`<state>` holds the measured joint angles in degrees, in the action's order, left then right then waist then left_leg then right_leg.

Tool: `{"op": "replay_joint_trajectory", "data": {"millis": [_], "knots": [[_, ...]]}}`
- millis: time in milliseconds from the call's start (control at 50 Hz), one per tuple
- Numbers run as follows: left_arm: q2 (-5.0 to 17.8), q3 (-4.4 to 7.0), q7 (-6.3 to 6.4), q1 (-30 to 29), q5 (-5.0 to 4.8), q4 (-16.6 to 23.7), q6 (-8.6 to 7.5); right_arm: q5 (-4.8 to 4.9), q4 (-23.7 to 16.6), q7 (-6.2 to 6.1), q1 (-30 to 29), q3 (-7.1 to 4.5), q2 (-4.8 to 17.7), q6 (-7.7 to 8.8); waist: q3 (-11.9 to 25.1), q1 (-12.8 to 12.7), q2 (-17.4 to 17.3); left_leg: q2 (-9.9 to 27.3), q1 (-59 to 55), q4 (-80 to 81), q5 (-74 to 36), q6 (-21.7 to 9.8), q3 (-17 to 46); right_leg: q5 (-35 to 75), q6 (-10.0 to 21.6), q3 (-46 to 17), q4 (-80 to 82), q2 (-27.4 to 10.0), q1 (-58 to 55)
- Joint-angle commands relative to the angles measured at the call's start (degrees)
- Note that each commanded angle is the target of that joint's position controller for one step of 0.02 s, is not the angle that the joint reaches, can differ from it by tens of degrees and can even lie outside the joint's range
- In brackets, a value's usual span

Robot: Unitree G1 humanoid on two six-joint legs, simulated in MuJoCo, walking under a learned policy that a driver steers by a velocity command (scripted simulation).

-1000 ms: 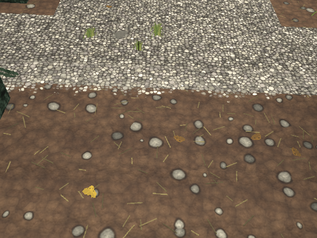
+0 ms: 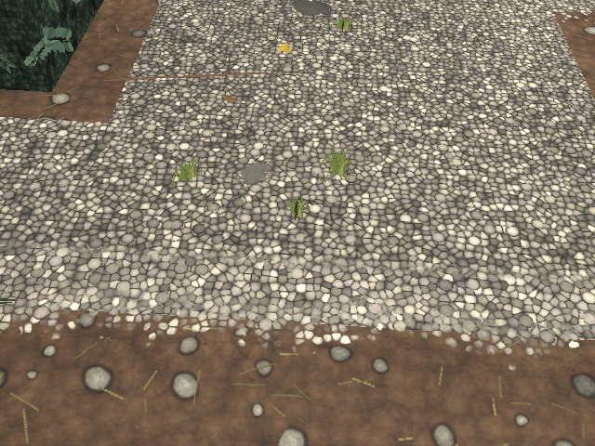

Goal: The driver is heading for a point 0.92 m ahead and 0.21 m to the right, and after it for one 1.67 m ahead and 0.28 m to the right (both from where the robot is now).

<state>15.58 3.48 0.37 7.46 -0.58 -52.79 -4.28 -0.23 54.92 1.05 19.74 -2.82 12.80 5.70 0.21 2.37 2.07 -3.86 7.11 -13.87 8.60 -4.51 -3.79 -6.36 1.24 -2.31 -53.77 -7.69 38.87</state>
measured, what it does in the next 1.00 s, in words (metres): walks ahead: right foot, then left foot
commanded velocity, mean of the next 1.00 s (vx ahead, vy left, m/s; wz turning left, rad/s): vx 0.50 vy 0.00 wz -0.06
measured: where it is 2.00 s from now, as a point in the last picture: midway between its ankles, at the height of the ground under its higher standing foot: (354, 247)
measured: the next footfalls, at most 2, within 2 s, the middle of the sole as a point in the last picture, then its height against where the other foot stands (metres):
right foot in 0.28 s outside the picture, level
left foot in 0.84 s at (258, 383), level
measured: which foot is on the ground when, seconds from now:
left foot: down 0.00-0.30, up 0.32-0.82, down 0.84-1.00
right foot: up 0.00-0.26, down 0.28-0.86, up 0.88-1.00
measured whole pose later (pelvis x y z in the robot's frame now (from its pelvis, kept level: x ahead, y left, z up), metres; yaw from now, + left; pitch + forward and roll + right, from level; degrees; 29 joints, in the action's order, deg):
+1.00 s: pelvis +0.56 -0.01 -0.01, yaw -5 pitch +1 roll +1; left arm 15.5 3.9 0.5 16.7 -2.2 -55.7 -3.7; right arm -0.5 50.4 1.1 9.9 -3.4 13.4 6.0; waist -1.6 -0.2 2.1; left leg 0.0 17.0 -24.8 9.1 -2.5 -6.8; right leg -19.9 2.6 -2.4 -67.4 -3.8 27.4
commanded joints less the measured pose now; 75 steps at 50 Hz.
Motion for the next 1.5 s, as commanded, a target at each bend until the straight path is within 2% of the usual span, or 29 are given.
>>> {"op": "replay_joint_trajectory", "data": {"millis": [20, 180, 260, 280, 300, 320, 340, 360, 400, 500, 620, 740, 820, 840, 860, 880, 900, 920, 960, 1020, 1160, 1280, 1340, 1380, 1400, 1420, 1440, 1460, 1500], "knots": [[1.64, 0.29, -0.3, -2.32, 0.15, 3.14, -0.37, 0.3, -2.79, -0.98, -0.45, -1.57, 8.54, 0.48, -2.03, -1.26, -5.42, 15.05, -0.2, 7.51, -12.32, -7.45, 9.02, 9.2, -0.57, 0.14, 9.1, -0.09, 1.95], [1.94, -0.47, -2.39, -14.13, -0.68, 7.7, -1.46, 1.12, 0.85, -1.61, 5.54, -2.16, 9.86, -0.85, -5.66, 1.57, -5.85, 18.57, -10.78, 3.88, -12.67, -6.21, 7.84, 7.84, 1.51, 1.84, 23.0, 2.8, 1.71], [6.36, 1.75, -2.69, -1.47, -0.52, 4.73, -2.05, 1.19, 0.29, -1.91, 2.06, -2.48, 10.78, -1.9, 2.38, -6.17, -7.53, 16.49, -10.97, -11.57, -36.28, -3.3, 5.1, 2.7, 5.17, 6.03, 25.99, 7.89, -18.98], [9.72, 3.19, -2.22, 9.52, -0.17, 1.63, -2.01, 0.66, -0.64, -1.93, 1.69, -1.72, 9.19, -1.97, 9.64, -10.3, -5.53, 13.37, -2.33, -25.25, -31.96, -1.36, 2.89, 4.56, 7.77, 2.06, 23.73, 4.33, -35.82], [15.29, 4.62, -1.8, 18.0, 0.82, 0.06, -1.58, 0.29, -1.41, -1.34, 7.93, -0.01, 3.6, -0.99, 18.86, -9.27, 6.58, 4.79, 21.62, -48.85, -8.87, 3.06, 0.3, -2.34, 16.36, -22.13, 25.19, -10.72, -60.01], [12.35, 3.45, -1.91, 18.59, 0.13, -0.29, -1.28, 0.81, -0.74, -1.03, 7.64, 0.39, 3.09, 0.48, 23.11, -9.24, 11.95, 0.6, 31.19, -59.84, 23.68, 3.31, 8.03, -7.92, 18.7, -39.61, 35.07, -15.25, -63.61], [9.23, 2.37, -1.94, 14.14, -0.39, 0.24, -1.4, 2.43, -2.18, -0.73, 2.83, -1.02, 8.22, 1.46, 15.28, -8.89, 8.55, 4.35, 36.82, -64.41, 21.96, 2.02, 10.68, -11.68, 15.72, -33.34, 36.38, -13.35, -57.1], [7.07, 1.67, -1.87, 8.85, -0.27, 1.73, -1.4, 2.95, -3.58, -0.88, -1.51, -1.15, 9.19, 1.79, 9.02, -7.32, 4.76, 7.65, 37.22, -62.91, 16.67, 1.19, 8.65, -9.6, 13.65, -25.13, 37.62, -11.45, -47.92], [3.66, 0.57, -2.29, 2.55, 0.88, 2.5, -1.9, 1.56, -3.82, -1.73, -3.06, -1.87, 8.27, 0.72, 2.71, -3.11, 1.97, 12.0, 30.75, -55.45, 8.8, 1.19, 7.99, -3.17, 11.5, -15.03, 41.85, -7.0, -32.64], [6.02, 1.06, -1.48, 5.82, 0.9, 0.19, -2.45, 0.76, -4.91, -2.21, -4.82, -1.97, 5.87, -1.51, -0.85, -1.5, 1.21, 13.48, 31.11, -45.28, -0.26, 3.39, 7.2, 4.99, 12.7, -7.17, 47.16, -4.87, -27.11], [6.85, 0.89, -0.15, 11.66, 0.11, -1.6, -1.62, 0.8, -8.34, -1.21, -16.47, -1.31, 4.12, -0.81, -2.86, -5.0, 0.95, 11.11, 32.27, -25.67, -15.34, 4.21, 4.71, 7.96, 9.98, -1.49, 47.61, -2.7, -31.76], [7.78, 1.34, 0.14, 17.11, -0.36, -4.25, -0.05, 1.48, -12.05, 0.86, -25.1, -0.51, 4.35, 0.02, -5.48, -7.33, 1.08, 9.0, 34.35, -16.75, -10.15, 2.68, 3.84, 10.44, 9.77, -2.01, 43.1, -6.78, -42.69], [8.85, 1.7, 0.32, 13.78, -0.71, -3.5, 0.9, 1.25, -9.88, 0.98, -13.43, -2.59, 9.06, 0.96, 1.53, 0.75, 2.77, 4.38, 13.43, -12.31, -5.16, -0.52, 1.37, 30.9, 7.21, -2.32, 28.9, -5.04, -41.54], [7.09, 0.97, 0.23, 12.9, -0.21, -2.41, 0.81, 0.61, -7.08, 0.38, -2.51, -4.01, 12.61, 1.09, 9.35, 5.1, 1.22, 8.07, -4.33, -15.25, -7.69, -3.0, 4.68, 26.96, 5.38, -0.33, 15.88, -1.74, -32.81], [1.2, -0.63, -0.01, 17.69, 0.17, -1.03, -0.02, -0.73, -5.71, -0.24, 5.53, -5.44, 18.17, 0.76, 19.07, 4.78, -10.07, 23.43, -28.32, -14.36, -2.46, -9.72, 26.1, 4.33, 1.23, 3.89, -6.8, 6.69, -10.36], [0.52, -1.09, -0.3, 19.36, -0.69, -1.89, -1.25, -0.24, -5.4, -0.19, 6.59, -4.41, 15.2, 0.4, 25.25, 4.62, -17.61, 29.59, -32.49, -6.21, 2.45, -13.36, 43.76, -26.64, 0.61, -3.11, -18.4, 10.45, -1.34], [6.39, 0.65, -0.37, 15.33, -2.32, -1.21, -1.75, 0.19, -5.89, -0.32, 2.72, -3.16, 11.33, 0.38, 16.93, 4.46, -12.93, 27.53, -25.7, -4.92, 5.71, -10.43, 36.81, -24.69, 1.24, -5.87, -23.11, 6.86, 3.43], [6.77, 0.83, -0.2, 11.4, -2.59, -0.05, -1.79, 0.3, -6.76, -0.51, -1.66, -2.51, 9.23, 0.39, 10.13, 3.15, -10.05, 25.58, -17.08, -3.53, 4.52, -8.09, 28.07, -19.84, 1.68, -3.87, -22.5, 3.78, 4.3], [5.22, 1.57, 0.43, 9.85, -1.65, -0.02, -0.52, -0.25, -6.9, -0.16, -8.11, -1.52, 5.78, 0.94, 2.87, -0.68, -7.57, 21.05, -2.79, 1.76, 1.09, -5.62, 17.15, -12.51, 1.78, -3.48, -16.1, -0.02, -0.93], [1.49, 1.51, 0.36, 11.79, -1.63, 0.12, 1.88, -0.67, -5.85, -0.18, -9.62, -1.85, 6.01, 1.44, -0.11, -3.39, -7.69, 19.62, 4.18, 6.03, -3.76, -5.85, 8.72, -8.22, 1.39, -3.31, -13.46, -1.01, -4.15], [1.05, 1.63, -1.1, 1.38, -0.56, 4.75, 1.91, -0.73, -4.21, -2.21, -6.7, -2.84, 9.19, 0.91, -3.3, -1.79, -5.05, 18.36, 0.23, 7.64, -10.34, -4.65, -3.33, 9.21, 0.28, -1.19, 5.27, 0.01, 0.83], [0.77, 0.83, -3.27, -8.33, -0.62, 10.23, 1.98, 0.8, -2.69, -2.64, -1.69, -3.87, 11.48, -1.03, -6.34, 1.21, -4.38, 21.7, -10.86, 3.61, -15.71, -3.69, -7.47, 4.04, 2.43, 4.08, 15.11, 1.46, 3.14], [3.55, 2.11, -3.77, -4.65, -0.81, 11.34, 2.23, 1.58, -3.52, -2.82, -3.69, -4.58, 13.85, -2.15, -2.14, -2.53, -7.21, 21.86, -13.22, -7.04, -40.97, -1.86, -9.8, -4.75, 5.43, 8.95, 15.86, 6.4, -6.54], [9.26, 5.36, -3.02, 11.16, -1.21, 7.64, 2.27, 1.85, -4.29, -2.89, -5.4, -4.34, 14.03, -2.85, 6.39, -11.13, -5.87, 18.14, -6.15, -29.38, -44.75, 1.37, -12.0, -1.89, 9.24, 9.87, 21.5, 11.72, -29.51], [15.57, 7.17, -1.67, 17.89, -1.13, 6.19, 2.75, -0.21, -5.93, -2.8, -4.33, -3.0, 10.12, -2.22, 10.97, -11.65, 4.68, 14.48, 10.67, -48.86, -14.76, 4.37, -11.86, 0.08, 13.12, -7.96, 22.61, 0.81, -45.89], [18.97, 7.06, -1.86, 14.45, -0.96, 8.23, 1.98, -0.3, -9.2, -2.16, -1.44, -1.16, 4.12, 0.04, 17.81, -5.21, 13.72, 1.42, 32.02, -66.51, 25.55, 7.19, -0.63, -10.89, 24.69, -42.92, 33.62, -11.06, -59.85], [13.96, 5.46, -2.38, 16.23, -0.41, 8.55, 1.31, 2.24, -10.34, -1.27, -8.22, -1.91, 8.97, 2.42, 18.26, -9.33, 5.49, 3.73, 38.58, -69.14, 23.78, 5.5, 8.93, -11.76, 22.57, -43.68, 38.58, -11.57, -60.43], [10.78, 4.64, -2.32, 14.56, -0.28, 8.28, 0.65, 3.5, -11.32, -0.89, -11.13, -1.98, 9.4, 3.4, 11.38, -8.61, 3.88, 6.29, 41.81, -66.64, 19.09, 3.79, 8.23, -8.2, 20.08, -34.63, 37.69, -9.79, -55.38], [6.4, 3.28, -2.14, 6.3, -0.43, 10.18, 0.13, 0.78, -9.79, -1.71, -10.81, -2.67, 10.12, 3.21, 4.81, -3.59, -1.57, 10.9, 33.98, -55.95, 11.82, 3.58, 8.38, 2.44, 16.14, -21.87, 37.79, -4.73, -38.7]]}}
